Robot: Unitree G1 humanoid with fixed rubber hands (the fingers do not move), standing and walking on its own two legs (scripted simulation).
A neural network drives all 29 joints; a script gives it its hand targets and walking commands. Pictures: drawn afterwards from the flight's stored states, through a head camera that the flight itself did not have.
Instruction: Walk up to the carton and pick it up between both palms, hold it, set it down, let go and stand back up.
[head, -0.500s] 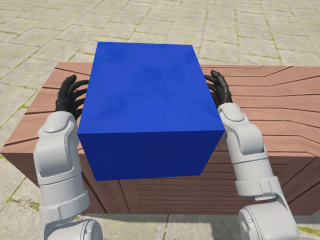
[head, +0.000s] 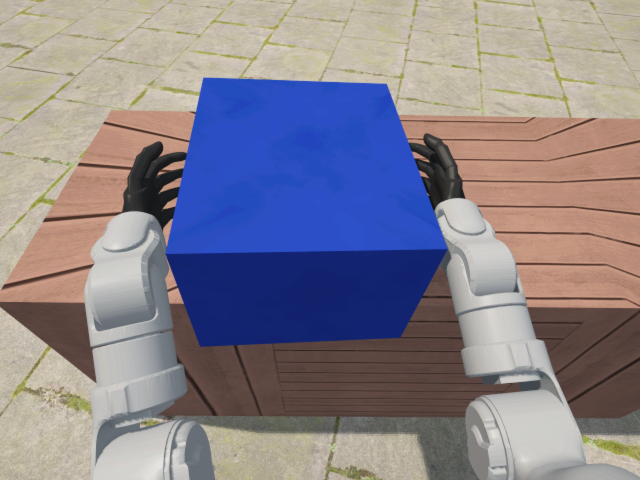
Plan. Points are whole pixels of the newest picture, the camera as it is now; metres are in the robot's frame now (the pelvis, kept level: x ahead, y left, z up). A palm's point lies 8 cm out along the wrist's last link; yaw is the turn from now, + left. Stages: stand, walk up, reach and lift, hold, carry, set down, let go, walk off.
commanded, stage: set down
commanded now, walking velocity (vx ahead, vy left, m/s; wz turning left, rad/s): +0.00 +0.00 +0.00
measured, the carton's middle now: (300, 205) +0.41 -0.02 +0.11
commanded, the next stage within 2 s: none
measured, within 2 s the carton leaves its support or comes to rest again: neither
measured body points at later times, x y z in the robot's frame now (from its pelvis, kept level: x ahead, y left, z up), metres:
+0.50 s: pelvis +0.00 -0.01 +0.00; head +0.03 -0.01 +0.45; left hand +0.40 +0.14 +0.14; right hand +0.40 -0.20 +0.13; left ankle -0.01 +0.10 -0.76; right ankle -0.01 -0.12 -0.76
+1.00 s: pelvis +0.02 -0.01 +0.00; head +0.05 -0.02 +0.45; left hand +0.44 +0.13 +0.11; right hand +0.43 -0.21 +0.10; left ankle -0.01 +0.10 -0.76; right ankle -0.01 -0.12 -0.76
